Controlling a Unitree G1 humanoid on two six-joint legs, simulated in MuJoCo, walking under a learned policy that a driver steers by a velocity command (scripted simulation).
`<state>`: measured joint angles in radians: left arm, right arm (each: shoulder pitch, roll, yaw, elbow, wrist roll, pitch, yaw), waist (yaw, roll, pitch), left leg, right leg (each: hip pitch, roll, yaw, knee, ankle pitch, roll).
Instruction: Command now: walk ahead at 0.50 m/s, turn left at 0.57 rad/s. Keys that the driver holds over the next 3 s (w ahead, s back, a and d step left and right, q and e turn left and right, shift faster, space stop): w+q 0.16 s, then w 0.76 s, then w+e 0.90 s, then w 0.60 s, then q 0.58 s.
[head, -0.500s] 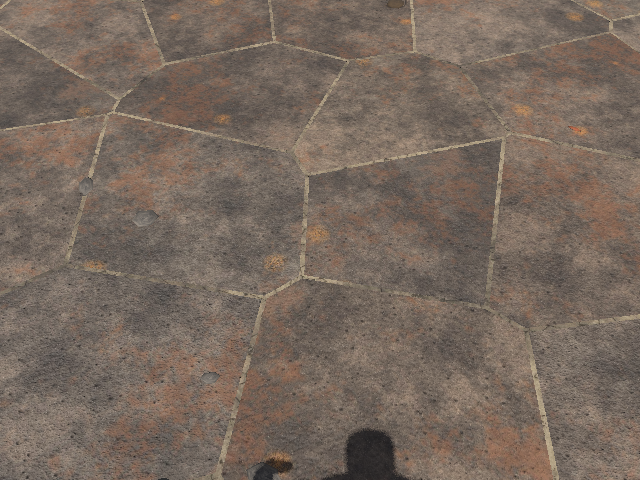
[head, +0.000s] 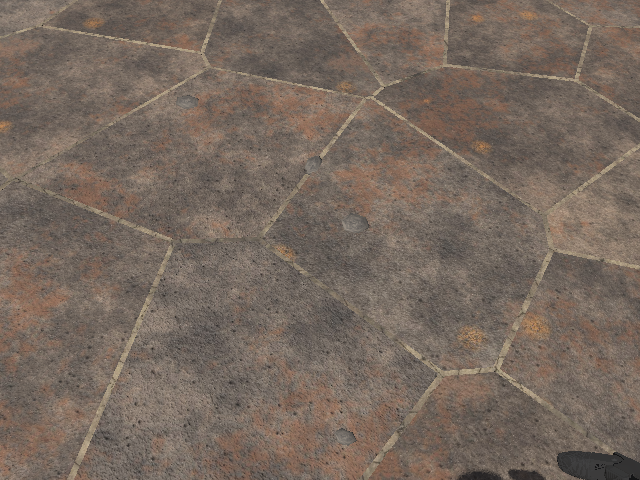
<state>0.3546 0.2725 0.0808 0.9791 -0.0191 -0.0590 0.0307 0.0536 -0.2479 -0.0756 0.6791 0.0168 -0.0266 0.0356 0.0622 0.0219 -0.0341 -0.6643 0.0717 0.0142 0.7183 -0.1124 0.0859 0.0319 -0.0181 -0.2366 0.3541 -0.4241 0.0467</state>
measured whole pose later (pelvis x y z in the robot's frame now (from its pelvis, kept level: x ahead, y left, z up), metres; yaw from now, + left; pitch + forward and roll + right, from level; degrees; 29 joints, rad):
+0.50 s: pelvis +0.28 +0.04 +0.02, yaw +12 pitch +3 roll +1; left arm 0.02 0.25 0.05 0.75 0.00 -0.10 -0.03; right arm 0.35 -0.25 -0.08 0.79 0.02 -0.06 -0.01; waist -0.08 -0.04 0.00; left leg -0.04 -0.11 -0.10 0.32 -0.33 0.09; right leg -0.61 -0.04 0.03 0.54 0.06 -0.02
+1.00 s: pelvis +0.56 +0.07 +0.02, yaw +12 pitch +3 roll -2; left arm 0.37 0.26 0.06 0.87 -0.02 -0.07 -0.01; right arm 0.05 -0.24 -0.05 0.71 0.01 -0.08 0.02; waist 0.10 0.04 0.02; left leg -0.63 0.09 -0.05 0.56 0.06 0.00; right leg -0.02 0.06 -0.01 0.25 -0.28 -0.05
